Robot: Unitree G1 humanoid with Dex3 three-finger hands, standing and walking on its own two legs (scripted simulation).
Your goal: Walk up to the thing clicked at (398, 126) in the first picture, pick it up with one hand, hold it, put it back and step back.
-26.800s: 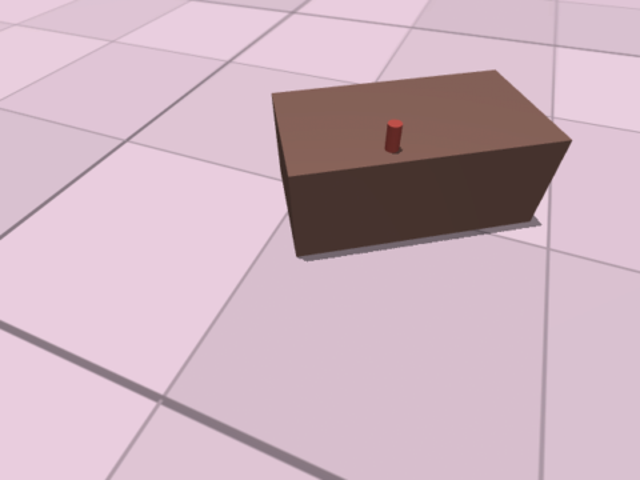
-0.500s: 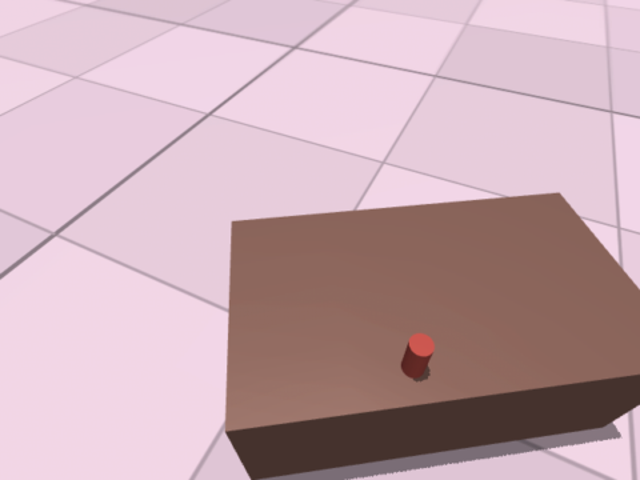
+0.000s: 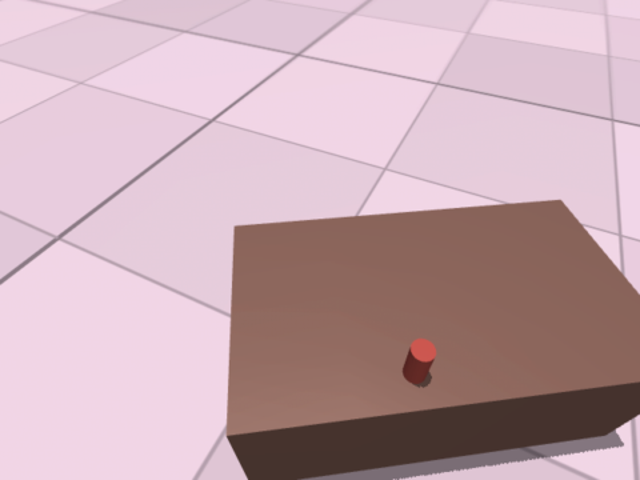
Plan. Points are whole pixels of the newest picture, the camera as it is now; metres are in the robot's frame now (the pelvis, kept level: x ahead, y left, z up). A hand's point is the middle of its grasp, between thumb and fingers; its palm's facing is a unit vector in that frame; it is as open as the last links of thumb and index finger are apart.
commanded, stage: stand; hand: right
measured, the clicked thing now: (418, 361) +0.44 -0.19 -0.31
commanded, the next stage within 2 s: step back in 0.42 s
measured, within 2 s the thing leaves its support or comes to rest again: neither
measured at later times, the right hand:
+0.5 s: hand out of the picture +0.07 -0.26 -0.16, palm faces +0.00 +0.94 -0.34, open 7.4 cm
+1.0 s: hand out of the picture -0.01 -0.32 -0.19, palm faces -0.14 +0.92 -0.37, open 7.4 cm
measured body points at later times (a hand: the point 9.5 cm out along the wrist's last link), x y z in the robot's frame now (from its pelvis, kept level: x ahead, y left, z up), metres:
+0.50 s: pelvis -0.01 -0.01 +0.00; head +0.02 +0.00 +0.44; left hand +0.06 +0.30 -0.14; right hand +0.07 -0.31 -0.13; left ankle +0.03 +0.11 -0.75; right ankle -0.03 -0.15 -0.74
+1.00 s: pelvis -0.10 -0.05 -0.02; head -0.02 -0.07 +0.42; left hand -0.01 +0.26 -0.12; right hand +0.00 -0.36 -0.16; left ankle -0.15 +0.07 -0.69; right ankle -0.06 -0.15 -0.75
